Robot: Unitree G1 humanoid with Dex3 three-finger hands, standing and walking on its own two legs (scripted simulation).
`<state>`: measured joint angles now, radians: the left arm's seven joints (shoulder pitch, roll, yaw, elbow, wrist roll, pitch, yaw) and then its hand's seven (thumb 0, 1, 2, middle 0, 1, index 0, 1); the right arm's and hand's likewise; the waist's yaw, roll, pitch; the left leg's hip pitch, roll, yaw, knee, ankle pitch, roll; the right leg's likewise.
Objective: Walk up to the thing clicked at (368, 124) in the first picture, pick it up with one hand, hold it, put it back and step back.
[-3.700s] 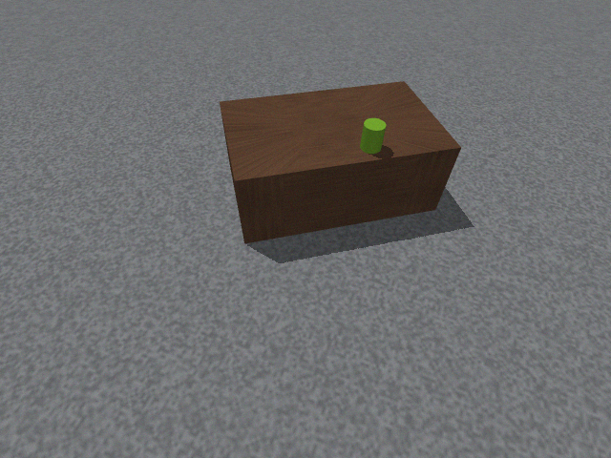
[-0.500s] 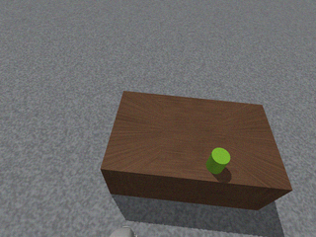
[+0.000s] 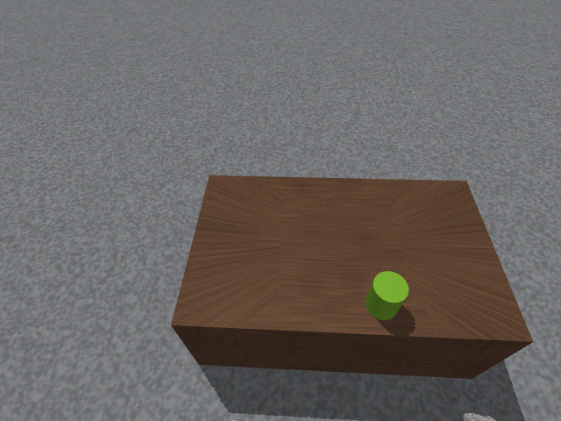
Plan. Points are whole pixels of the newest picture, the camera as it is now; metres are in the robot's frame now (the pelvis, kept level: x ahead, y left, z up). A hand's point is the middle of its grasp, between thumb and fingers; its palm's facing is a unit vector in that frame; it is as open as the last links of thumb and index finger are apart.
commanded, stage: walk up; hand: right
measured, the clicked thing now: (385, 296) +0.46 -0.25 -0.34
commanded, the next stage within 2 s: stand in 1.08 s
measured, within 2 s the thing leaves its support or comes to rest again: neither
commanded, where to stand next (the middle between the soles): +0.07 +0.02 m, yaw +0 degrees
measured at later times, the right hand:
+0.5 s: hand out of the picture +0.08 -0.25 -0.13, palm faces -0.03 +0.93 -0.36, open 7.4 cm
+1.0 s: hand out of the picture +0.12 -0.24 -0.13, palm faces -0.03 +0.95 -0.31, open 7.4 cm
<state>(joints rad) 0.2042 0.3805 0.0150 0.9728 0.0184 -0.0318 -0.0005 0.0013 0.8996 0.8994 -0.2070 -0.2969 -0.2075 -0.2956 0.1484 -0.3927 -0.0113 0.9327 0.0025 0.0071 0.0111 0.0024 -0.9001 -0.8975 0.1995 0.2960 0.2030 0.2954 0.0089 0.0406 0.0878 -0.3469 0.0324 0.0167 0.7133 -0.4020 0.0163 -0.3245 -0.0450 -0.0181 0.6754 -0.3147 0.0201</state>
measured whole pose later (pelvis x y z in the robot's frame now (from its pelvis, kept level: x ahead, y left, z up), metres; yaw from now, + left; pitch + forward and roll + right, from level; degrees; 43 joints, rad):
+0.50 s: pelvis +0.01 +0.01 +0.02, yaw +0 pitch -2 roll +0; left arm 0.07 0.37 0.00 1.13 0.01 -0.02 -0.01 0.00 0.90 0.90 -0.21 -0.30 -0.21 -0.30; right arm 0.09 -0.36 0.00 1.16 -0.01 -0.01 0.02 0.00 -0.90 -0.90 0.20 0.30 0.20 0.30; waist -0.01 -0.02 0.05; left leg -0.19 0.03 0.03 0.41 -0.18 -0.01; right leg -0.17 -0.05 -0.02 0.38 -0.17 0.04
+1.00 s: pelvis +0.03 +0.01 +0.03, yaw +1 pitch -2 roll +0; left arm 0.08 0.35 0.01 1.18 0.02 -0.01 -0.01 0.00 0.90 0.90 -0.21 -0.30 -0.21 -0.30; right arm 0.05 -0.34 -0.01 1.17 -0.01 0.00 0.02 0.00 -0.90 -0.90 0.20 0.30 0.20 0.30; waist 0.01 0.01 0.05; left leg -0.14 0.02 0.03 0.33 -0.17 -0.01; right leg -0.12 -0.06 -0.03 0.32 -0.17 0.04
